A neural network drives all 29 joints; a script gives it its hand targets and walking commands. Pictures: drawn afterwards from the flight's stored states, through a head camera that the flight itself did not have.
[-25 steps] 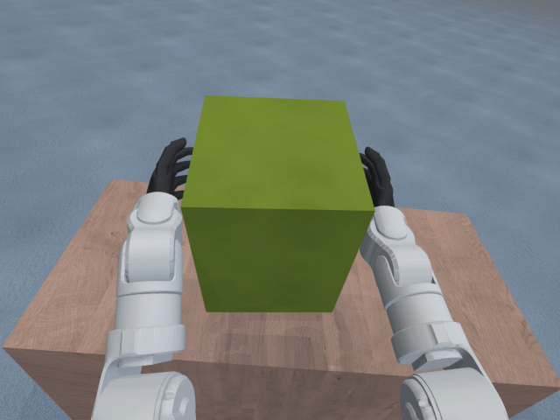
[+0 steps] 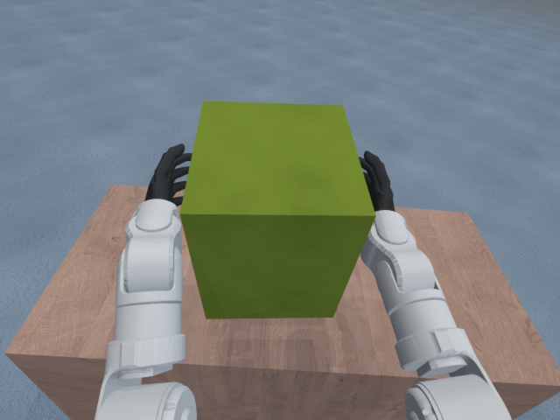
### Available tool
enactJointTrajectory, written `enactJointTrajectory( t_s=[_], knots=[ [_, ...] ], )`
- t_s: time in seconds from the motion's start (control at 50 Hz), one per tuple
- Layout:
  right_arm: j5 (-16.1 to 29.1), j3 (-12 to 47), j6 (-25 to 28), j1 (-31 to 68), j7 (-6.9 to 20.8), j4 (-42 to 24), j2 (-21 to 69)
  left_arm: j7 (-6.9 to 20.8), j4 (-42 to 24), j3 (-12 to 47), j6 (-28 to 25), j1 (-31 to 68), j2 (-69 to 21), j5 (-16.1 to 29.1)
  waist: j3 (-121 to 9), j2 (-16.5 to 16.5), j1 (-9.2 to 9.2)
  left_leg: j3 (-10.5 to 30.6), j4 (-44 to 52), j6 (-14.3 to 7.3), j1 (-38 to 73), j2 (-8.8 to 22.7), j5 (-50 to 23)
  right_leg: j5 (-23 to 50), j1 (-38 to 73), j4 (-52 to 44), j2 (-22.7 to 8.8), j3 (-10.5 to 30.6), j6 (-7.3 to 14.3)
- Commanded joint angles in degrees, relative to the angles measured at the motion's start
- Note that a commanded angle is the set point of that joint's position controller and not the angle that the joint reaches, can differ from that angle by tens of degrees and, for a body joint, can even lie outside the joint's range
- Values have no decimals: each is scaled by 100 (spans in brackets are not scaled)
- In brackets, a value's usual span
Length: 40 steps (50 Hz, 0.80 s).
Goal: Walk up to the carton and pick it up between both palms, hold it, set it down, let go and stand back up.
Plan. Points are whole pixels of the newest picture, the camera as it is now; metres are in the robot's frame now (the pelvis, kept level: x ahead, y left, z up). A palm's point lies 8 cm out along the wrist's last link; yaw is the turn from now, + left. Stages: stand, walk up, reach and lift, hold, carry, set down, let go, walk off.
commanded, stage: hold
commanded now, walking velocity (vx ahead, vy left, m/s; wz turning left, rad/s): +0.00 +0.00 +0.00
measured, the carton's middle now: (272, 215) +0.38 +0.00 +0.13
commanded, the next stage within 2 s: none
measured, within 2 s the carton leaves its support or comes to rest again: neither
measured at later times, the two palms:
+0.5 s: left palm (164, 198) +0.37 +0.15 +0.17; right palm (376, 205) +0.36 -0.14 +0.17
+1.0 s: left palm (163, 196) +0.36 +0.15 +0.18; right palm (378, 203) +0.36 -0.14 +0.18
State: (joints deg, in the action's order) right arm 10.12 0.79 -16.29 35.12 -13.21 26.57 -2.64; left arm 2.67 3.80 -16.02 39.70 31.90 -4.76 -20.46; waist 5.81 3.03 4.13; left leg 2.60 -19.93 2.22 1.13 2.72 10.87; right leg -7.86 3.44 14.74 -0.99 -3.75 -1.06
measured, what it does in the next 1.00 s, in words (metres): stands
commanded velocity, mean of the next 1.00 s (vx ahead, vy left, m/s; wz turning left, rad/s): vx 0.00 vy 0.00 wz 0.00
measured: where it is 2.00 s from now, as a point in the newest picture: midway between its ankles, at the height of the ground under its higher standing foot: outside the picture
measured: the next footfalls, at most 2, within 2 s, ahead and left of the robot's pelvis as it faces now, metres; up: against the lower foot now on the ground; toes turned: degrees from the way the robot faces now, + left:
none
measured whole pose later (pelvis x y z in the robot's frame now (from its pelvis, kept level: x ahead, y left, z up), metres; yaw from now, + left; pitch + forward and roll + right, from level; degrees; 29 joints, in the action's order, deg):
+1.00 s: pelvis +0.00 +0.00 +0.00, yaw +0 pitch -9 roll -1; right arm 10.2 0.7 -15.2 35.5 -13.3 25.0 -2.7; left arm 1.8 2.6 -15.4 38.6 31.8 -4.0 -18.7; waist 4.8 2.7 5.1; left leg 3.0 -20.2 2.0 -0.7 2.4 10.7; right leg -7.7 2.0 14.7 -1.3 -4.1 -1.4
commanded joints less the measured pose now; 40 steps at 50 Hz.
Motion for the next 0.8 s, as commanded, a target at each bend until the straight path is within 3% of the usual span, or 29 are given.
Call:
enactJointTrajectory(
  t_s=[0.0,0.04,0.1,0.18,0.26,0.28,0.32,0.36,0.38,0.48,0.5,0.58,0.64,0.66,0.72,0.78],
  knots=[
    [265,1933,465,4230,615,-1729,3247,854,-162,2667,-357,3335,-2774,875,-2194,-349,75,-501,185,4,210,-569,-1474,860,477,-75,400,-251,-72],
    [100,1757,433,4263,657,-1460,3215,899,60,2466,-314,3433,-2683,785,-1951,-246,44,-550,379,-105,-50,-565,-852,382,426,-153,356,-252,-73],
    [-27,1598,501,4428,710,-1378,3273,901,197,2475,-350,3615,-2761,820,-2073,-258,61,-583,444,-130,-115,-542,-635,106,354,-170,361,-267,-68],
    [53,1742,659,4520,689,-1577,3382,825,-115,2768,-557,3776,-2902,1003,-2832,-422,158,-517,129,11,249,-574,-1489,877,530,-9,383,-270,-89],
    [33,1651,597,4300,675,-1379,3221,812,-52,2736,-522,3682,-2897,904,-2644,-583,226,-478,180,87,180,-577,-1308,618,453,-22,385,-296,-69],
    [19,1592,548,4193,684,-1124,3165,835,271,2482,-443,3441,-2795,712,-2204,-553,124,-501,243,42,72,-576,-1217,484,448,-88,365,-281,-49],
    [57,1683,563,4362,699,-1229,3271,876,171,2369,-441,3547,-2686,739,-2263,-272,16,-532,285,-61,-17,-578,-1150,597,587,-55,365,-300,-103],
    [213,1894,624,4395,672,-1435,3302,842,-56,2533,-469,3524,-2772,798,-2479,-380,16,-480,130,32,166,-568,-1719,1014,673,27,407,-308,-90],
    [261,1973,642,4464,640,-1635,3274,851,61,2516,-437,3306,-2738,806,-2573,-282,-9,-479,59,-1,323,-583,-1926,1242,741,0,417,-294,-111],
    [422,2087,630,4376,608,-1923,3181,795,-364,2870,-457,3349,-2915,967,-2696,-537,109,-414,-98,177,534,-546,-2389,1292,593,28,487,-289,-41],
    [405,2085,603,4167,608,-1854,3193,774,-591,3021,-490,3409,-2954,1019,-2737,-618,216,-390,-120,222,630,-520,-2512,1337,540,39,497,-296,-36],
    [338,1991,508,3964,646,-1678,3127,781,-584,2870,-393,3286,-2842,900,-2252,-510,144,-412,68,173,371,-503,-2133,964,510,-18,487,-307,-15],
    [177,1752,431,3907,724,-1258,3156,840,-324,2626,-329,3396,-2738,765,-1775,-403,96,-484,364,54,50,-514,-1323,454,420,-98,401,-265,-25],
    [193,1798,482,4162,742,-1496,3189,836,-321,2693,-345,3486,-2774,836,-1997,-390,24,-488,331,45,32,-509,-1257,391,439,-86,420,-284,-29],
    [188,1771,546,4335,745,-1639,3235,824,-269,2829,-351,3546,-2945,908,-2286,-582,103,-496,254,92,132,-521,-1418,486,464,-67,425,-284,-10],
    [199,1844,609,4485,701,-1861,3229,818,-219,2852,-391,3472,-2918,949,-2560,-515,127,-475,93,83,255,-548,-1743,925,569,-25,429,-280,-30]
  ],
)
